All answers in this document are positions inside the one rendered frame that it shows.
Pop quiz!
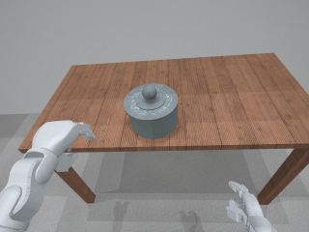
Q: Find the knob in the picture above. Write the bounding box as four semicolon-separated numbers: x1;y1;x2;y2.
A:
142;84;157;100

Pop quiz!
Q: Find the lid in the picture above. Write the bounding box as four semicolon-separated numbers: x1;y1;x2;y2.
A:
124;83;179;122

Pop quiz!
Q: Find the left robot hand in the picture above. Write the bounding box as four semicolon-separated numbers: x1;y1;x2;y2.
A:
32;120;96;172

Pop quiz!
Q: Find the table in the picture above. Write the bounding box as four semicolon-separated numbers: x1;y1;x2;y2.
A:
17;52;309;205

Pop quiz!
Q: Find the left robot forearm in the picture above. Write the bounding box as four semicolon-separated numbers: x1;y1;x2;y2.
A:
0;147;59;232

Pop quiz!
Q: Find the right robot hand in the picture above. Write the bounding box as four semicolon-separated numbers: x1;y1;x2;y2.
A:
226;181;264;226

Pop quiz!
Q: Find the right robot forearm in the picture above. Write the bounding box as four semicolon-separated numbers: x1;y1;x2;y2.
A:
246;215;277;232

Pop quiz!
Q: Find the pot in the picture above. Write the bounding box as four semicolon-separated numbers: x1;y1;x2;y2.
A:
129;106;179;139

